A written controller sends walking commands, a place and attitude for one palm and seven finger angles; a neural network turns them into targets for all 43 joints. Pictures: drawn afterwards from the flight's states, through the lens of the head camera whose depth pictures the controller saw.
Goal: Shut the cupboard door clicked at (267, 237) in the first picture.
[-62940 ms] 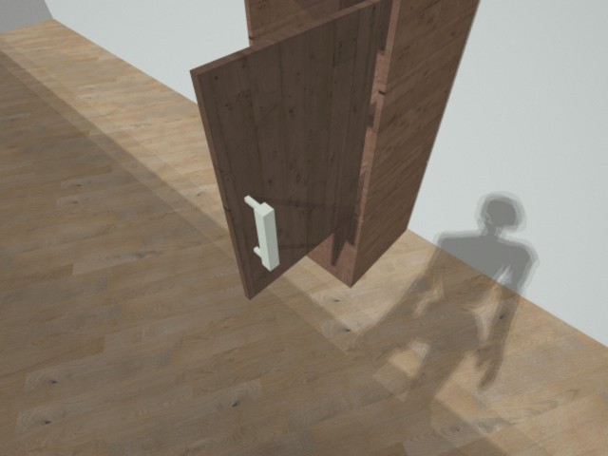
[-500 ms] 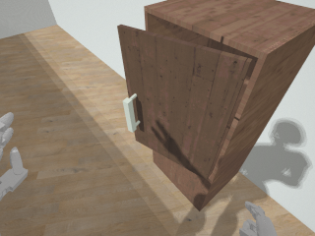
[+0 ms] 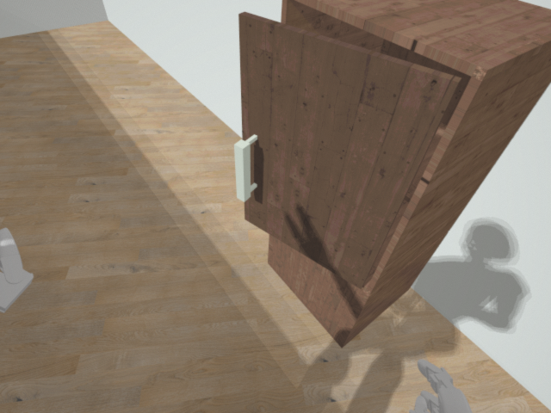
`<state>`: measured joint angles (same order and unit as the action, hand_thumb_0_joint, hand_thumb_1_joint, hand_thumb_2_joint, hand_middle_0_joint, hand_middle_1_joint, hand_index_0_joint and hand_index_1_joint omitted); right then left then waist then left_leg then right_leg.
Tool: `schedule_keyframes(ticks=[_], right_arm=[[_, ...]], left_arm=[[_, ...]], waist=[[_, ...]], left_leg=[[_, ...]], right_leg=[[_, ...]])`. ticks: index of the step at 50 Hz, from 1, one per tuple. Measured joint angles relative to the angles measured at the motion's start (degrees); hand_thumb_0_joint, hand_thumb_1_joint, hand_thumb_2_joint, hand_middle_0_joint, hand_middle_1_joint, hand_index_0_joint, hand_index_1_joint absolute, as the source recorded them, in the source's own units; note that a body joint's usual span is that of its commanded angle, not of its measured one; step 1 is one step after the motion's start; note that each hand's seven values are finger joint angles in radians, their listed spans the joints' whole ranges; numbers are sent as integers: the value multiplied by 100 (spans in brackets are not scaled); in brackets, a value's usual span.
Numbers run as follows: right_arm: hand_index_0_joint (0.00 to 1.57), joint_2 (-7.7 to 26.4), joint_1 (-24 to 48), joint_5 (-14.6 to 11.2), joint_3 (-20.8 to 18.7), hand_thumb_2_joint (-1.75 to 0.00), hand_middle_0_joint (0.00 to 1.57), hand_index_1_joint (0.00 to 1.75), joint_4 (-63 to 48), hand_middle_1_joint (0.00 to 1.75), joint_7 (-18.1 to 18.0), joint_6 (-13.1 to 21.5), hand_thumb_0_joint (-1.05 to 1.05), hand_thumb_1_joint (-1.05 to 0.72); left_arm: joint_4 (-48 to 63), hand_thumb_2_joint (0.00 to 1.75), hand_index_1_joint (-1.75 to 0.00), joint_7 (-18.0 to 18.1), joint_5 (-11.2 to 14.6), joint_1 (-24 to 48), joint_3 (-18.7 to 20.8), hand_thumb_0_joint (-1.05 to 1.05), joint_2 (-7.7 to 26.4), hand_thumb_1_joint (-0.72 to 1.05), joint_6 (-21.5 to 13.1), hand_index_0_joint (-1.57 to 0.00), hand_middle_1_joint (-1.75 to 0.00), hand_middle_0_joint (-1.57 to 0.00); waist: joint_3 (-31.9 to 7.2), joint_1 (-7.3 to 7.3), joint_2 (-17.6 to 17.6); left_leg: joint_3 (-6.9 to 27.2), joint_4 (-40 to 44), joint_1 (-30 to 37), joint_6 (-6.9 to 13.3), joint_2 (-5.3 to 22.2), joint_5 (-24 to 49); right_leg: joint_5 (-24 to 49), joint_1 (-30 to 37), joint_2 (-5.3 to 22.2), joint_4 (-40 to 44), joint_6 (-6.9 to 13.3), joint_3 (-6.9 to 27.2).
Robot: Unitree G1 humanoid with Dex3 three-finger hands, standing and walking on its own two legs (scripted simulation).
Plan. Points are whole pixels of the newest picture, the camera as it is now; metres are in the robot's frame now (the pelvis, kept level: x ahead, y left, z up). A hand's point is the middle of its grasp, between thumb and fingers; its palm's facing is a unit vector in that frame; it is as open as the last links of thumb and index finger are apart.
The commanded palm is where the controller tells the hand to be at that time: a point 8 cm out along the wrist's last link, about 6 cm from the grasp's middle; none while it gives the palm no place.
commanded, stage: step back with the hand held close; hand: left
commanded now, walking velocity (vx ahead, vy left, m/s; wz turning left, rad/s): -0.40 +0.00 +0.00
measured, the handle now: (248, 168) +0.68 +0.11 -0.08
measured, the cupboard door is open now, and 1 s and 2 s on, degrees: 17 17 17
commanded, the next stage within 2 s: stop stepping back and stand still in 0.88 s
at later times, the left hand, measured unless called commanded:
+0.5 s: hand out of the picture +0.15 +0.27 +0.18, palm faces +0.53 -0.73 -0.44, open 7.4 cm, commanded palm +0.07 +0.30 +0.20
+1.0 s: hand out of the picture +0.09 +0.25 +0.19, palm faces +0.36 -0.85 -0.38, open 7.4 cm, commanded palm +0.01 +0.29 +0.20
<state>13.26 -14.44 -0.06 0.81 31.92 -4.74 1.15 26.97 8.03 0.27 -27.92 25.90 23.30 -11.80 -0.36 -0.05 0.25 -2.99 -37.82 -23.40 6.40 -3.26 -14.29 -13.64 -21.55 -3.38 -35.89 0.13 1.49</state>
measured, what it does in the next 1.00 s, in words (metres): walks backwards: left foot, then right foot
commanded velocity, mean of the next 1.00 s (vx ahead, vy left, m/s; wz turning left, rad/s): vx -0.37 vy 0.00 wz -0.07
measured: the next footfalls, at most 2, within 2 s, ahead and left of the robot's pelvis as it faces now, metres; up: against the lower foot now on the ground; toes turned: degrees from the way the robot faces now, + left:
left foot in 0.62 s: +0.05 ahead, +0.10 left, +0.00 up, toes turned +10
right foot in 1.00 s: -0.19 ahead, -0.09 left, +0.00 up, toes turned -5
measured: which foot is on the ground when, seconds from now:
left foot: down 0.00-0.52, up 0.54-0.60, down 0.62-1.00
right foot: down 0.00-0.64, up 0.66-0.98, down 1.00-1.00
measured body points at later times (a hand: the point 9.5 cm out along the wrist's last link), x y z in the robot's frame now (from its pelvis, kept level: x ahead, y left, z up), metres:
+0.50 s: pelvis -0.05 -0.01 -0.01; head -0.04 +0.01 +0.43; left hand +0.11 +0.31 +0.20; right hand +0.12 -0.26 -0.08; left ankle +0.06 +0.06 -0.71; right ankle +0.05 -0.12 -0.72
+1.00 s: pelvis -0.15 +0.00 +0.01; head -0.10 +0.05 +0.46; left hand +0.07 +0.30 +0.21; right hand +0.07 -0.19 -0.04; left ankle +0.02 +0.09 -0.72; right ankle -0.28 -0.13 -0.71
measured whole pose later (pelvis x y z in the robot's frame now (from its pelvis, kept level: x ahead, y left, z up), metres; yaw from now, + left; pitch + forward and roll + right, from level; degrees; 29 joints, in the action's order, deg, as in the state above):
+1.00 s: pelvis -0.15 +0.00 +0.01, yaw -3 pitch +6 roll -4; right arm 6.1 -4.2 1.6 2.6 34.8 -1.8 7.6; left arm 33.2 7.2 3.4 -24.6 25.1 25.8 -12.0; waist -2.0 0.9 -2.5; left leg -10.7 -22.3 -32.0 3.5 8.0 3.1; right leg -19.9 -6.4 -3.0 -23.1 0.6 -1.5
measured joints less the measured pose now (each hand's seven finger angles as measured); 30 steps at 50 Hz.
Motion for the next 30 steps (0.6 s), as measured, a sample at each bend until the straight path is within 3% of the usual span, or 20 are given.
schedule_keyframes(ticks=[9, 15, 22, 26, 30], right_arm=[[20, 6, 75, 11, -41, -90, 21, 30, 52, 30, 105, 95, 1, -91], [20, 28, 134, 12, -100, -90, 21, 30, 79, 30, 88, 178, 1, -91], [20, -2, 90, -2, -155, -90, 21, 30, 135, 30, 75, 200, 1, -91], [20, -37, 95, 23, -201, -90, 21, 30, 190, 30, 149, 146, 1, -91], [20, -142, 150, 17, -196, -90, 20, 30, 342, 30, 256, -18, 1, -91]], left_arm=[[153, 89, -31, 23, -48, 50, 62, 1, 2, 89, -204, -21, -30, -21], [278, 89, -31, 20, -32, -42, 200, 1, 152, 89, -357, -22, -30, -21], [135, 89, -31, -19, -51, 203, 279, 1, 164, 89, -310, -22, -30, -22], [279, 89, -31, 42, -39, 111, 177, 1, 11, 89, -243, -22, -30, -21], [523, 89, -31, 140, -6, -59, -49, 1, 45, 89, -178, -22, -30, -21]], waist=[[23, -58, -42], [59, -80, -85], [109, -159, -84], [56, -131, -198], [45, -131, -476]], left_leg=[[-107, -341, -338, -55, 127, -239], [-213, -378, -459, -20, 220, 46], [-332, -685, -631, -38, 381, -210], [-352, -829, -820, -314, 273, -1107], [-109, -848, -660, -558, 142, -1248]], right_leg=[[21, -283, 6, -220, 24, -84], [60, -442, -11, -357, 16, -85], [-109, -482, -108, -635, 24, 19], [-17, -616, 36, -569, 31, 16], [258, -564, 242, -176, -39, 55]])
